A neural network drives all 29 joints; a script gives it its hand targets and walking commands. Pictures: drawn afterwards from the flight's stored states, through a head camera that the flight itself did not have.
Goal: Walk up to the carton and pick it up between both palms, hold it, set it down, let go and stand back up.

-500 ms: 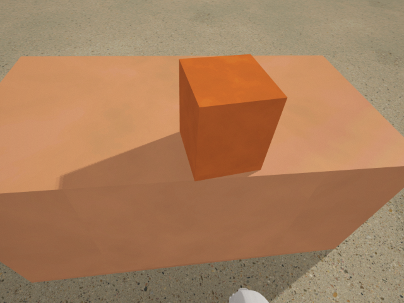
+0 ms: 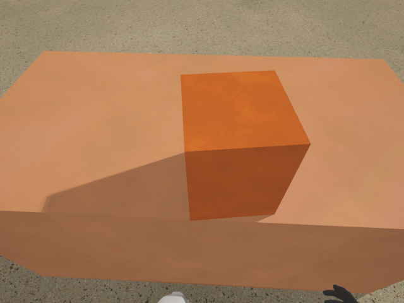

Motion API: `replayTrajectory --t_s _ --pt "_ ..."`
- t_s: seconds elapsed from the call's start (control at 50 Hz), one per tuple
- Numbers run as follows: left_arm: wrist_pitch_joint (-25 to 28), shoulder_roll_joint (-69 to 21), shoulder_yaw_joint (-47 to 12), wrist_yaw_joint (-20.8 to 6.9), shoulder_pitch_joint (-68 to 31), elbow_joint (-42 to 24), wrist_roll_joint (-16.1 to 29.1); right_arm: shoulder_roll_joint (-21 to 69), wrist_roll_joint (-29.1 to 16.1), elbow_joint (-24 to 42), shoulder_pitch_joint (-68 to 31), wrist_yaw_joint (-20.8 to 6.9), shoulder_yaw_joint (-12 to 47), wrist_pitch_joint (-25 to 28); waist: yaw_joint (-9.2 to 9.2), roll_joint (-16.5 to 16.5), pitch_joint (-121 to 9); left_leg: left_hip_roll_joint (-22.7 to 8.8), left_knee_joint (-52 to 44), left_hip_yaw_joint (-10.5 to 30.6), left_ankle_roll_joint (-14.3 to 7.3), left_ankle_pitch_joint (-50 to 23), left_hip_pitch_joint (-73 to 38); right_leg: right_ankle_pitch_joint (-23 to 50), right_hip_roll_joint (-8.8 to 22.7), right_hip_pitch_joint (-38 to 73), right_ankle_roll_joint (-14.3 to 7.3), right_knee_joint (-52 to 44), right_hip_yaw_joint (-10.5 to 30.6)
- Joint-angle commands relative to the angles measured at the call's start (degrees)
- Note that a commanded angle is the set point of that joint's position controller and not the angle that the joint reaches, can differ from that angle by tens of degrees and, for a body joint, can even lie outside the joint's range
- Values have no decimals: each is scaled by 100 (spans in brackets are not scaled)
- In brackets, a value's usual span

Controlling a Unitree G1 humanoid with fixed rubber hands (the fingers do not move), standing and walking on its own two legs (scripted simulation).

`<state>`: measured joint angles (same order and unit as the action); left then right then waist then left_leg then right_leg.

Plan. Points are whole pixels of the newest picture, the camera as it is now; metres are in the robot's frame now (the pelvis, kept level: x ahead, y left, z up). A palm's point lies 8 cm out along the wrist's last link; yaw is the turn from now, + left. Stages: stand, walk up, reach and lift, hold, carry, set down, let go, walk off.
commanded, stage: walk up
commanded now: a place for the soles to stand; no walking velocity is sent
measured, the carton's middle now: (230, 148) +0.44 -0.01 +0.05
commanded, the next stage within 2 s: stand in 1.16 s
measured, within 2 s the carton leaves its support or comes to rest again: neither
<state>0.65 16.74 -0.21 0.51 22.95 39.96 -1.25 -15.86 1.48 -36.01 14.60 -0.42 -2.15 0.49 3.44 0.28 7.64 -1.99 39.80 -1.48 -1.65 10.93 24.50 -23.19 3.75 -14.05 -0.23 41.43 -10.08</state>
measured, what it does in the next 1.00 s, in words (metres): stands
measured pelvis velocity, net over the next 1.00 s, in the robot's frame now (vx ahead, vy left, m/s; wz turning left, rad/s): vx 0.02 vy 0.00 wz -0.03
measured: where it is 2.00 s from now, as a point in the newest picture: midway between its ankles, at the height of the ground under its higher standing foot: outside the picture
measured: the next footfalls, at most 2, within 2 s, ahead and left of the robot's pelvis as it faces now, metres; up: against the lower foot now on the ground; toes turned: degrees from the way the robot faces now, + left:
none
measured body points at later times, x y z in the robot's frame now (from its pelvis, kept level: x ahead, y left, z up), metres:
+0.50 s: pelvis +0.03 -0.01 +0.01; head +0.04 -0.02 +0.46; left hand +0.15 +0.25 -0.08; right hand +0.16 -0.27 -0.10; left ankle +0.10 +0.11 -0.71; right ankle -0.01 -0.13 -0.71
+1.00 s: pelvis +0.02 +0.00 +0.02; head +0.03 +0.01 +0.47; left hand +0.11 +0.25 -0.10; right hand +0.10 -0.27 -0.10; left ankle +0.10 +0.11 -0.71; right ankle -0.01 -0.13 -0.71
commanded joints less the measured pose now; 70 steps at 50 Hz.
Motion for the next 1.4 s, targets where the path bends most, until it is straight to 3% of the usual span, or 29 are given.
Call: replayTrajectory --t_s 0.0,0.02,0.04,0.06,0.1,0.14,0.16,0.18,0.2,0.22,0.24,0.26,0.28,0.34,0.44,0.52,0.64,0.72,0.76,0.8,0.86,0.92,0.96,1.08,1.22,1.32,1.38 --pt "-83 551 68 14 427 -721 237 -1245 -76 359 473 111 -314 25 -463 1057 -1816 -1815 -1398 2690 -1371 -1773 -1806 -991 -84 -675 83 1203 469" --pt "-249 707 143 87 372 -640 235 -1288 -175 352 168 148 -336 -69 -466 1001 -1635 -1899 -1730 2831 -1722 -322 -1063 -1725 -54 -476 72 1435 800" --pt "-312 789 202 99 140 -653 189 -1142 -200 395 -77 167 -288 -122 -473 988 -1216 -1646 -1921 2645 -1606 341 -749 -1673 -50 -682 71 1383 904" --pt "-296 806 235 99 60 -638 179 -1053 -193 391 -179 176 -232 -154 -461 1031 -1024 -1428 -1888 2287 -1438 252 -714 -1416 -52 -782 69 1145 914" --pt "-193 746 241 88 365 -515 196 -1022 -106 379 -288 182 -170 -169 -317 1130 -1254 -1186 -1498 1813 -1130 -707 -951 -775 -90 -598 42 508 935" --pt "-55 688 239 59 587 -462 192 -1005 -93 353 -667 130 -119 -204 -74 1017 -1498 -985 -1082 1466 -820 -857 -927 534 -65 31 14 -905 891" --pt "18 745 251 49 382 -517 140 -802 -135 343 -668 88 -38 -198 -113 669 -1533 -871 -780 1247 -592 -988 -790 956 129 228 -52 -1356 1288" --pt "49 925 280 33 122 -553 109 -575 -197 364 -517 43 44 -164 -240 268 -1603 -674 -658 1029 -354 -623 -729 742 523 183 -197 -1613 1865" --pt "52 1069 329 8 -372 -610 141 -540 -212 283 -491 16 24 -187 -466 -24 -1241 -277 -706 661 -163 91 -906 3 727 -579 -337 -1779 2242" --pt "35 1087 351 -43 -713 -640 187 -628 -187 193 -529 26 -47 -210 -550 -177 -813 -211 -731 638 -120 228 -1339 -286 697 -1300 -369 -1816 2122" --pt "54 875 284 -85 -748 -647 203 -731 -152 113 -585 25 -51 -184 -528 -73 -750 -360 -845 749 -157 -220 -1478 48 497 -1255 -248 -1748 1766" --pt "87 701 204 -90 -512 -648 201 -777 -134 64 -621 7 -30 -125 -391 40 -922 -485 -809 810 -233 -1010 -1444 828 335 -757 -137 -1603 1510" --pt "115 695 184 -78 -365 -673 197 -782 -143 23 -612 -12 -16 -77 -359 -65 -1033 -513 -689 769 -274 -1659 -1367 1550 370 -412 -115 -1527 1506" --pt "122 793 220 -84 -322 -705 203 -655 -127 -69 -621 -23 60 -43 -345 -294 -1137 -475 -800 596 -254 -1753 -1279 2173 440 -10 -173 -1449 1513" --pt "55 805 229 -87 -401 -861 213 -699 -117 -206 -657 -38 52 -96 -324 -519 -891 -426 -976 512 -171 -1242 -1346 1626 434 -243 -162 -1685 1504" --pt "55 859 240 -70 -444 -894 192 -719 -135 -338 -524 -35 33 -97 -393 -139 -701 -439 -1150 487 -162 -983 -1347 1212 438 -374 -193 -1823 1586" --pt "61 801 253 -84 -521 -871 173 -747 -165 -416 -435 -57 12 -72 -428 -149 -584 -489 -1311 583 -132 -364 -1301 457 355 -506 -216 -2020 1614" --pt "84 814 278 -83 -458 -811 156 -794 -143 -456 -369 -56 -13 -56 -409 42 -492 -512 -1429 606 -146 -217 -1302 402 288 -548 -228 -1991 1627" --pt "92 760 266 -90 -380 -781 156 -782 -145 -477 -313 -60 0 -45 -413 -64 -560 -539 -1443 602 -150 -131 -1224 395 271 -439 -224 -2024 1633" --pt "97 749 275 -88 -354 -767 159 -833 -144 -489 -300 -57 -8 -33 -397 101 -572 -566 -1505 632 -164 -120 -1214 472 250 -403 -218 -1973 1660" --pt "98 739 287 -92 -188 -675 159 -883 -153 -511 -250 -40 -25 -41 -358 179 -698 -582 -1591 722 -166 272 -1167 318 177 -330 -211 -1941 1598" --pt "27 609 281 -119 -6 -511 116 -870 -130 -433 -100 -7 -64 0 -356 231 -558 -749 -1950 934 -185 1316 -993 -98 -8 -335 -226 -1780 1463" --pt "29 605 308 -126 120 -433 95 -922 -125 -414 -107 12 -96 -2 -306 336 -636 -784 -2046 958 -184 1562 -894 -74 -49 -265 -232 -1756 1443" --pt "76 593 307 -118 82 -314 96 -852 -110 -358 -6 21 -85 6 -356 241 -603 -755 -1868 817 -165 1117 -1073 144 11 -438 -242 -1824 1597" --pt "108 681 300 -99 18 -239 139 -763 -115 -383 54 34 -28 15 -462 -89 -423 -607 -1444 410 -134 16 -1368 904 142 -611 -228 -1949 1802" --pt "89 704 295 -83 52 -220 162 -742 -107 -390 -55 58 6 4 -396 -181 -503 -590 -1301 302 -111 -356 -1512 1196 159 -578 -201 -1943 1759" --pt "75 677 292 -73 98 -208 154 -770 -110 -410 -10 69 4 9 -385 1 -578 -642 -1376 302 -140 -450 -1552 1291 123 -483 -188 -1836 1749"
